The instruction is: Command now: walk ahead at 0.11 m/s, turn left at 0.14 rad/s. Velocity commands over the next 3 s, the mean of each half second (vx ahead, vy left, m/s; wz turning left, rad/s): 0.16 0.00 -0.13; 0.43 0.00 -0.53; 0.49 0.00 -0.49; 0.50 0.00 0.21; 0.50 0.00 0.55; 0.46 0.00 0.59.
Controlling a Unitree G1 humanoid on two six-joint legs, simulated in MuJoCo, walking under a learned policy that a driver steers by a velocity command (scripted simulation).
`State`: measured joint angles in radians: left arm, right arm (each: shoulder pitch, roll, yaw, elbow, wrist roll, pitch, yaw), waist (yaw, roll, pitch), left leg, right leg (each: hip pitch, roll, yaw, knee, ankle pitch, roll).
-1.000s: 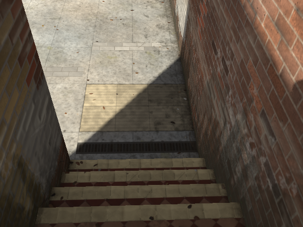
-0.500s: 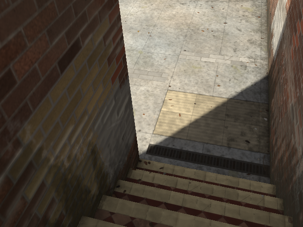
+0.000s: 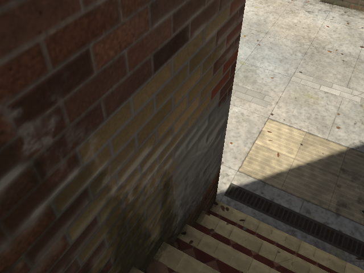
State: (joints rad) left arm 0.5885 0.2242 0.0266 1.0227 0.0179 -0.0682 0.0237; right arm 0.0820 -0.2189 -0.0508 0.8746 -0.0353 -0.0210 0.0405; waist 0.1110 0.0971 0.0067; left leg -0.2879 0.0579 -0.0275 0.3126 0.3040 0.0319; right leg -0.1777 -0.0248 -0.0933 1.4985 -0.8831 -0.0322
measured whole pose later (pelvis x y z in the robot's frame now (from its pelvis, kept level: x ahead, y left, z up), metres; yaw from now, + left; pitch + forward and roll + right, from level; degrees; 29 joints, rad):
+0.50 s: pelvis +0.08 +0.03 -0.04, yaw -6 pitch -2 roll -3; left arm 0.19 0.26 0.06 0.94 0.05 0.08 0.00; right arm 0.48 -0.18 0.00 0.94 -0.01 -0.07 -0.06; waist -0.03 -0.03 -0.02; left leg -0.24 0.03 0.15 0.59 -0.31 0.09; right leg -0.55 0.09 0.12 1.21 -0.19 -0.02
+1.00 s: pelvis +0.13 -0.11 -0.13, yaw -22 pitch -2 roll -1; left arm 0.35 0.22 0.04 0.92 0.01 0.00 0.01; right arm 0.27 -0.30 -0.05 0.88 -0.06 -0.02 -0.01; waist -0.01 0.07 0.01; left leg -0.64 0.08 -0.05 1.46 -0.58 0.01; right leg -0.49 0.07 -0.05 1.18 -0.65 -0.08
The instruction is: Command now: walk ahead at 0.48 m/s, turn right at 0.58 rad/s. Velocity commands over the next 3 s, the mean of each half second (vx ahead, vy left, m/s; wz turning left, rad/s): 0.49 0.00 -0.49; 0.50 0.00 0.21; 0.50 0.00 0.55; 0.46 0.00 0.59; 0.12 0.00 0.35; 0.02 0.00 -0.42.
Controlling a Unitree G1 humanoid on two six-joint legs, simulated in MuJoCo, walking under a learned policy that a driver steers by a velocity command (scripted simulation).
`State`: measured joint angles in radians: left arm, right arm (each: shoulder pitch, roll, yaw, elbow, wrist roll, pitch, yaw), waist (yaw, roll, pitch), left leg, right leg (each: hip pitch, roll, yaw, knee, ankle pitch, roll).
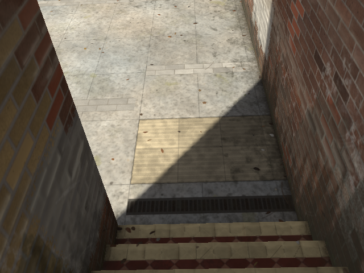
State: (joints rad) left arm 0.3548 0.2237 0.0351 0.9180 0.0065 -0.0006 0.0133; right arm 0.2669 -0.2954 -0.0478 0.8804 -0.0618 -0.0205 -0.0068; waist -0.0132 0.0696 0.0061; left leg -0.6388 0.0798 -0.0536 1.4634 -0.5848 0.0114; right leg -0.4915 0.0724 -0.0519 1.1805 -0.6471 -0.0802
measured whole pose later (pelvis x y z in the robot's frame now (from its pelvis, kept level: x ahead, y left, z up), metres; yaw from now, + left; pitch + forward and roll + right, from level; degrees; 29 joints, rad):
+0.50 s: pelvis +0.20 -0.03 -0.16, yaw -15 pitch -1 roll +1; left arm 0.19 0.20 0.04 0.89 0.06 0.00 0.02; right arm 0.53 -0.19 0.01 1.03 -0.01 -0.08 0.01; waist 0.00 -0.02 -0.03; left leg -0.28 -0.04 0.12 0.92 -0.61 0.07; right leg -0.91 0.05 0.17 1.36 -0.02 -0.05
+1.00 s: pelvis +0.39 -0.19 -0.33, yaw -6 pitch -2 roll +2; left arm 0.51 0.19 0.00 1.05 0.01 -0.07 0.00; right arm 0.26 -0.22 -0.05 0.90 -0.06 0.03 -0.02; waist -0.02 0.02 -0.01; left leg -0.95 -0.06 -0.09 1.51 0.00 0.02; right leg -0.35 -0.04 -0.15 0.86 -0.48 -0.08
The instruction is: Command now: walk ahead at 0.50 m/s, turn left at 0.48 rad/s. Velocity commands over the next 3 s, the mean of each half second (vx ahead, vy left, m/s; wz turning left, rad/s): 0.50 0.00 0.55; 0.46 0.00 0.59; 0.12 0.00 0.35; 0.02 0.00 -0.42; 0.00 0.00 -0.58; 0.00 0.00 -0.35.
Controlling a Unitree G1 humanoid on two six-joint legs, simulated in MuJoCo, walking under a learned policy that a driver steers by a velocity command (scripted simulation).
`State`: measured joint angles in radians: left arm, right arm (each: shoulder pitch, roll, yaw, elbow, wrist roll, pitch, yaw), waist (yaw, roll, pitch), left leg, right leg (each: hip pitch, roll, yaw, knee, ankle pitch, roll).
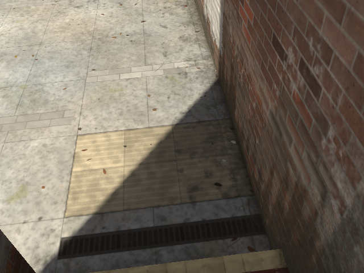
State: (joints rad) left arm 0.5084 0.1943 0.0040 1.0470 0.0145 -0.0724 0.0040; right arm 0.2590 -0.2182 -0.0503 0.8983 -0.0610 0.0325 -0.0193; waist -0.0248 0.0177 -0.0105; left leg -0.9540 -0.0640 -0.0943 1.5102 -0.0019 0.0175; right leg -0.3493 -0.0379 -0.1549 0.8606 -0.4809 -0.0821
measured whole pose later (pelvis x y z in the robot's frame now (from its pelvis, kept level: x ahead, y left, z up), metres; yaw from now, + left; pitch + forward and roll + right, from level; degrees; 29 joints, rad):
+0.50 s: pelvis +0.22 +0.02 -0.19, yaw +17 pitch -1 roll +0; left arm 0.35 0.22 0.03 0.93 0.06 -0.02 0.03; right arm 0.25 -0.22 -0.05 0.96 -0.01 0.00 0.00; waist 0.03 -0.02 0.04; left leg -0.40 -0.11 0.03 0.75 -0.33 0.12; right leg -0.74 -0.07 0.03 1.87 -0.61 -0.03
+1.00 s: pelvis +0.47 +0.00 -0.37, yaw +34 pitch -2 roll +1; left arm 0.39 0.20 0.03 0.93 -0.01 -0.05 0.00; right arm 0.27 -0.25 -0.05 0.89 -0.03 0.03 -0.05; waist -0.01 0.06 -0.03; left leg -0.83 -0.13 -0.07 2.11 -0.63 0.13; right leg -0.29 0.03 -0.07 0.72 -0.39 -0.06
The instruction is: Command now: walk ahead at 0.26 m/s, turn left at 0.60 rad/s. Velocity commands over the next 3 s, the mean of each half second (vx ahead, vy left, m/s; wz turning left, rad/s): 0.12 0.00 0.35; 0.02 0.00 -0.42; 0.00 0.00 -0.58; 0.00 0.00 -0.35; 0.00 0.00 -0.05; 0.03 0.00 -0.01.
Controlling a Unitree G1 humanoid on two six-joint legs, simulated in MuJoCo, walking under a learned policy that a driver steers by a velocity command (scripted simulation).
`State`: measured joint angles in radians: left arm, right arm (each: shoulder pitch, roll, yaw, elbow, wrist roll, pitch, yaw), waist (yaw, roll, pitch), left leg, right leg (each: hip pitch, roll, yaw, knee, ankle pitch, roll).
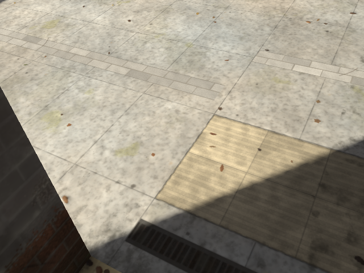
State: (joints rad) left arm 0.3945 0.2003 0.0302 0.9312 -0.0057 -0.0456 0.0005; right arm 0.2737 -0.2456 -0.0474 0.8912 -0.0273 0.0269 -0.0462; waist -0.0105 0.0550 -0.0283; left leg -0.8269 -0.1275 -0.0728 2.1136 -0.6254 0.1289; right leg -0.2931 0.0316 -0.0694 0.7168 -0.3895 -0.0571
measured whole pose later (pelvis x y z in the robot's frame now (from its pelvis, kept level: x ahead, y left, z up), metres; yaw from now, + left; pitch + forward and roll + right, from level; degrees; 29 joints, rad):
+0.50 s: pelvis +0.07 -0.05 -0.03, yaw +9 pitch -1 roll +1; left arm 0.26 0.23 0.02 0.88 0.02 0.06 0.00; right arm 0.22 -0.18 0.03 0.95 0.00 0.04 -0.05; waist 0.00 -0.01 0.00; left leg -0.46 -0.02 0.08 0.92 -0.43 0.07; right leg -0.49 0.02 0.08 1.25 -0.32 -0.01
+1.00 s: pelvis +0.02 -0.10 -0.01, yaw -7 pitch +1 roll +3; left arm 0.21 0.25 0.04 0.63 0.00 0.07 0.02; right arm -0.03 -0.23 0.00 0.70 -0.04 0.07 -0.03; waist 0.01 0.00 0.01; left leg -0.65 -0.03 0.01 1.13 -0.23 0.04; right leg -0.36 0.08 0.17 0.83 -0.48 -0.04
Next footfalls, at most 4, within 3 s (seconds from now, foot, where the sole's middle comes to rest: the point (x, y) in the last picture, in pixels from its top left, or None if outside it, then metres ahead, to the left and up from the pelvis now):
0.32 left None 0.13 0.06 -0.75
0.62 right None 0.02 -0.20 -0.75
1.10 left None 0.09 0.02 -0.75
1.46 right None -0.02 -0.19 -0.75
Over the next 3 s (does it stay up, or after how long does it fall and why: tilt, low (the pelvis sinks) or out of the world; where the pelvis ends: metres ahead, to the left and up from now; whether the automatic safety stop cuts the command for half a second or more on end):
stays up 0.04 -0.05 0.02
